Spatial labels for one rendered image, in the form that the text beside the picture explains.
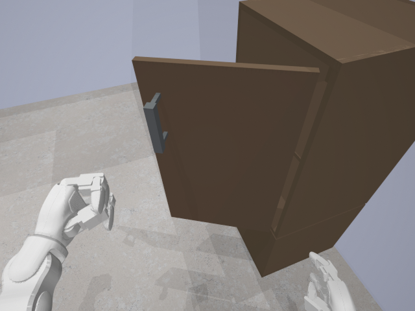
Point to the right robot hand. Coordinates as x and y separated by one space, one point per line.
334 293

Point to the cupboard door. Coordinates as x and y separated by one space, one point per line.
232 133

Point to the handle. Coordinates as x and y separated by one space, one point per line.
158 137

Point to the left robot hand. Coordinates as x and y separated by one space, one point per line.
64 213

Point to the left robot forearm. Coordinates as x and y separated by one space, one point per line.
30 276

